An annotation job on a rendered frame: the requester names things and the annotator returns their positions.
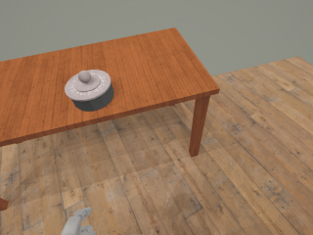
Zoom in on pot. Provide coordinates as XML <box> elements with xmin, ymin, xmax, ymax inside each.
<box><xmin>72</xmin><ymin>84</ymin><xmax>114</xmax><ymax>112</ymax></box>

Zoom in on lid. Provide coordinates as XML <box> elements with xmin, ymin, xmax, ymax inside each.
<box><xmin>65</xmin><ymin>70</ymin><xmax>112</xmax><ymax>102</ymax></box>

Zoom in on knob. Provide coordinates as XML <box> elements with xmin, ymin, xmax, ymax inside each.
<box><xmin>78</xmin><ymin>70</ymin><xmax>92</xmax><ymax>83</ymax></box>

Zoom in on table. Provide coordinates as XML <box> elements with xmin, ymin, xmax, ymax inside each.
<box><xmin>0</xmin><ymin>27</ymin><xmax>220</xmax><ymax>212</ymax></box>

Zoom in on robot left hand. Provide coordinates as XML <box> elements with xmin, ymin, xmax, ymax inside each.
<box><xmin>61</xmin><ymin>207</ymin><xmax>96</xmax><ymax>235</ymax></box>

